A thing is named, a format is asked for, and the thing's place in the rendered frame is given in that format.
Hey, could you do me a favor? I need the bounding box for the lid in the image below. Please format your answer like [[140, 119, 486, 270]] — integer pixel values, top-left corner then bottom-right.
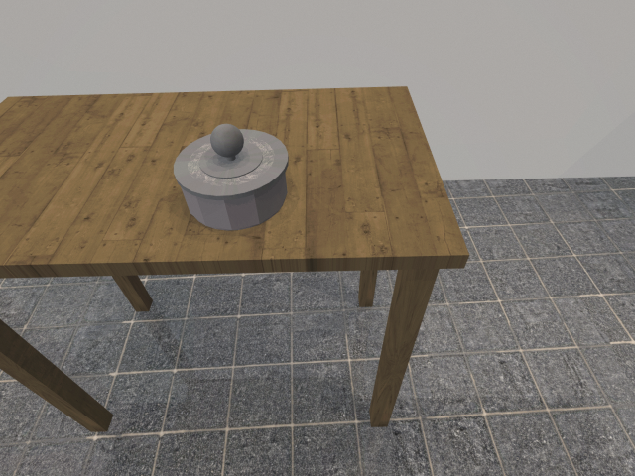
[[174, 129, 289, 200]]

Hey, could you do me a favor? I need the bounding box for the pot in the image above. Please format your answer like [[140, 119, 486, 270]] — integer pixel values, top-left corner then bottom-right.
[[182, 174, 288, 231]]

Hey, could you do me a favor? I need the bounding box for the table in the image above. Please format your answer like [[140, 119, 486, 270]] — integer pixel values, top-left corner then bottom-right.
[[0, 86, 469, 432]]

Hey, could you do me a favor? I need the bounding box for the knob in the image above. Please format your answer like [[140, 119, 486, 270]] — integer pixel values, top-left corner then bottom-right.
[[210, 124, 244, 158]]

